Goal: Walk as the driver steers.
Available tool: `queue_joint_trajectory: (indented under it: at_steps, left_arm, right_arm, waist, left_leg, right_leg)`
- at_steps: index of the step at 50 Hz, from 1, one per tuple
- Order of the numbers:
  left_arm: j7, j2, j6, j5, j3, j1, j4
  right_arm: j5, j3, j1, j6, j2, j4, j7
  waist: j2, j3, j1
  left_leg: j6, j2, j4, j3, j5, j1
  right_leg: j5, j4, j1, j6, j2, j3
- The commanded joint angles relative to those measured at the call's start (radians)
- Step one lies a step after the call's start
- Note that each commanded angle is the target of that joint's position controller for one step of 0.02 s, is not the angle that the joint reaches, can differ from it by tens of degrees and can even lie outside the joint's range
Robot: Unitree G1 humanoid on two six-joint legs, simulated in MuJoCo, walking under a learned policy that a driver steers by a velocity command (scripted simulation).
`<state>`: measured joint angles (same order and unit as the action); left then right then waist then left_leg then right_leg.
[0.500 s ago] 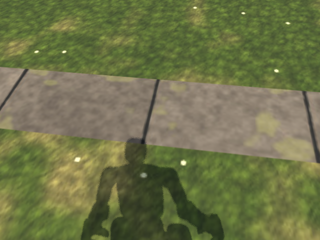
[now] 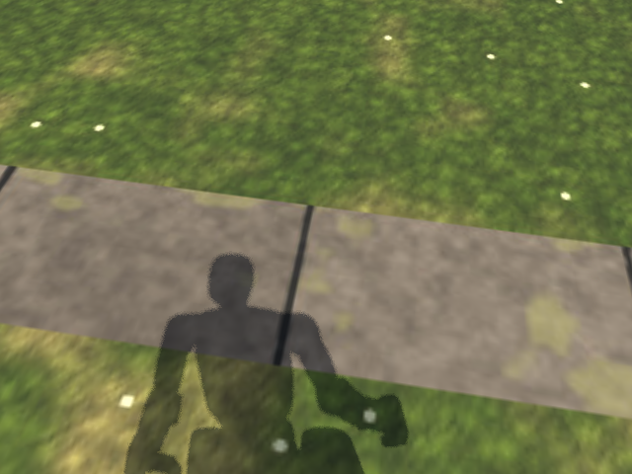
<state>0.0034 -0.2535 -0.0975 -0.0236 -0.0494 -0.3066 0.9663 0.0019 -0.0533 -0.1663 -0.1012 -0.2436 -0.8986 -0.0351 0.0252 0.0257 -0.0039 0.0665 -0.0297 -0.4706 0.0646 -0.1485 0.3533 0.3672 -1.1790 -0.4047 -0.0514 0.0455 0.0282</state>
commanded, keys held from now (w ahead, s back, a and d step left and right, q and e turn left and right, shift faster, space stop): w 0.16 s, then w+e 0.74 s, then w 0.10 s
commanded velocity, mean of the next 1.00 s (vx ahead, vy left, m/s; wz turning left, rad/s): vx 0.50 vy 0.00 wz -0.35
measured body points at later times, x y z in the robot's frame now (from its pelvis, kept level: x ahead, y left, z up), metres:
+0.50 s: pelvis +0.28 -0.06 -0.02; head +0.32 -0.07 +0.43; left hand +0.49 +0.17 -0.12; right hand +0.25 -0.33 -0.16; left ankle +0.09 +0.08 -0.68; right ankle +0.37 -0.15 -0.74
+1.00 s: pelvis +0.57 -0.09 -0.01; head +0.59 -0.09 +0.44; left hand +0.70 +0.17 -0.14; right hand +0.68 -0.40 -0.09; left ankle +0.70 -0.02 -0.74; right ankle +0.38 -0.14 -0.70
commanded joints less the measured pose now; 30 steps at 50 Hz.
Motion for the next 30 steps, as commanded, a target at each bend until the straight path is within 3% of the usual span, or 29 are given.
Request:
queue_joint_trajectory:
  at_steps: [1, 4, 7, 11, 17, 18, 20, 21, 22, 23, 24, 25, 26, 27, 28, 29, 30]
  left_arm:
    - [0.009, -0.062, 0.005, 0.004, -0.026, -0.034, -0.055]
    - [0.015, -0.06, 0.023, 0.012, -0.032, 0.023, -0.078]
    - [0.012, -0.056, 0.02, 0.02, -0.034, 0.133, -0.114]
    - [-0.006, -0.031, 0.014, 0.009, -0.02, 0.248, -0.142]
    - [-0.045, -0.033, 0.012, -0.004, -0.008, 0.375, -0.213]
    - [-0.053, -0.038, 0.01, -0.004, -0.009, 0.375, -0.222]
    - [-0.062, -0.069, 0.011, 0.002, -0.023, 0.316, -0.224]
    - [-0.062, -0.099, 0.013, 0.004, -0.041, 0.215, -0.205]
    - [-0.056, -0.152, 0.016, 0.003, -0.072, 0.054, -0.161]
    - [-0.038, -0.248, 0.024, 0.007, -0.101, -0.11, -0.137]
    - [-0.044, -0.287, 0.017, 0.003, -0.1, -0.105, -0.14]
    - [-0.042, -0.196, 0.016, 0.005, -0.077, -0.121, -0.142]
    - [-0.037, -0.159, 0.013, 0.008, -0.067, -0.06, -0.155]
    - [-0.037, -0.142, 0.011, 0.01, -0.06, 0.014, -0.179]
    - [-0.037, -0.117, 0.011, 0.017, -0.052, 0.07, -0.198]
    - [-0.035, -0.102, 0.01, 0.025, -0.044, 0.092, -0.21]
    - [-0.032, -0.106, 0.01, 0.021, -0.045, 0.095, -0.214]
  right_arm:
    - [-0.011, -0.013, -0.027, -0.014, -0.075, 0.024, -0.004]
    - [-0.008, -0.022, -0.079, -0.018, -0.118, -0.005, 0.012]
    - [-0.005, -0.022, -0.133, -0.009, -0.128, -0.026, 0.03]
    - [-0.001, -0.022, -0.177, -0.004, -0.143, -0.045, 0.041]
    - [0.001, -0.031, -0.236, 0.017, -0.148, -0.089, 0.048]
    - [0.002, -0.034, -0.224, 0.023, -0.155, -0.087, 0.05]
    - [0.005, -0.041, -0.182, 0.032, -0.182, -0.07, 0.057]
    - [0.005, -0.044, -0.162, 0.04, -0.191, -0.061, 0.061]
    - [0.003, -0.039, -0.153, 0.046, -0.182, -0.047, 0.066]
    - [-0.016, -0.024, -0.166, 0.038, -0.156, -0.015, 0.068]
    - [-0.026, 0.021, -0.263, 0.002, -0.013, 0.006, 0.044]
    - [0.011, -0.003, -0.162, -0.038, -0.12, 0.013, 0.029]
    - [0.037, -0.012, -0.074, -0.058, -0.154, 0.046, 0.023]
    - [0.029, -0.012, -0.039, -0.065, -0.148, 0.051, 0.03]
    - [0.009, -0.023, -0.028, -0.059, -0.151, 0.051, 0.037]
    - [0.002, -0.028, -0.043, -0.045, -0.148, 0.057, 0.039]
    - [-0.003, -0.03, -0.053, -0.031, -0.135, 0.064, 0.042]
  waist:
    - [-0.107, -0.07, -0.014]
    - [-0.087, -0.021, -0.016]
    - [-0.073, 0.001, 0.01]
    - [-0.082, 0.023, 0.049]
    - [-0.072, 0.068, 0.084]
    - [-0.079, 0.064, 0.075]
    - [-0.113, 0.005, 0.029]
    - [-0.121, -0.059, -0.03]
    - [-0.095, -0.144, -0.103]
    - [0.056, -0.26, -0.145]
    - [0.262, -0.365, -0.046]
    - [0.15, -0.353, -0.103]
    - [0.106, -0.22, -0.098]
    - [-0.006, -0.153, -0.061]
    - [-0.042, -0.105, -0.024]
    - [-0.025, -0.098, 0.009]
    - [-0.011, -0.089, 0.024]
  left_leg:
    - [0.161, 0.255, 0.303, -0.302, 0.075, -0.179]
    - [0.177, 0.247, 0.347, -0.233, 0.16, -0.155]
    - [0.161, 0.239, 0.356, -0.193, 0.206, -0.208]
    - [0.124, 0.22, 0.371, -0.102, 0.187, -0.253]
    - [0.103, 0.299, 0.302, -0.033, 0.271, -0.466]
    - [0.094, 0.308, 0.27, -0.019, 0.339, -0.488]
    - [0.069, 0.304, 0.148, 0.021, 0.663, -0.495]
    - [0.05, 0.286, 0.007, 0.05, 0.818, -0.477]
    - [0.017, 0.24, -0.208, 0.085, 0.818, -0.387]
    - [-0.024, 0.182, -0.553, 0.105, 0.467, -0.115]
    - [-0.071, -0.032, -0.844, -0.025, -0.395, 0.298]
    - [-0.041, 0.016, -0.924, -0.174, -0.392, 0.407]
    - [-0.02, 0.06, -0.903, -0.161, -0.299, 0.461]
    - [-0.016, 0.103, -0.829, -0.154, -0.218, 0.416]
    - [-0.026, 0.13, -0.749, -0.148, -0.177, 0.351]
    - [-0.034, 0.149, -0.707, -0.156, -0.157, 0.285]
    - [-0.049, 0.152, -0.66, -0.153, -0.152, 0.261]
  right_leg:
    - [-0.108, 0.01, -0.175, -0.006, 0.106, 0.045]
    - [-0.199, 0.113, -0.241, 0.021, 0.117, 0.031]
    - [-0.347, 0.278, -0.322, 0.041, 0.114, 0.025]
    - [-0.497, 0.485, -0.289, 0.033, 0.078, -0.013]
    - [-0.386, 0.593, -0.353, -0.015, 0.043, -0.02]
    - [-0.343, 0.601, -0.337, -0.028, 0.033, -0.033]
    - [-0.254, 0.598, -0.194, -0.061, -0.023, -0.096]
    - [-0.244, 0.61, -0.05, -0.083, -0.067, -0.128]
    - [-0.283, 0.65, 0.18, -0.115, -0.1, -0.121]
    - [-0.311, 0.657, 0.495, -0.192, 0.092, 0.176]
    - [-0.13, 0.803, 0.798, -0.368, 0.295, 0.72]
    - [-0.073, 0.872, 0.801, -0.324, 0.276, 0.73]
    - [-0.152, 0.881, 0.684, -0.281, 0.243, 0.581]
    - [-0.253, 0.897, 0.531, -0.257, 0.204, 0.472]
    - [-0.349, 0.917, 0.397, -0.243, 0.173, 0.394]
    - [-0.396, 0.941, 0.319, -0.24, 0.15, 0.358]
    - [-0.415, 0.959, 0.276, -0.244, 0.137, 0.339]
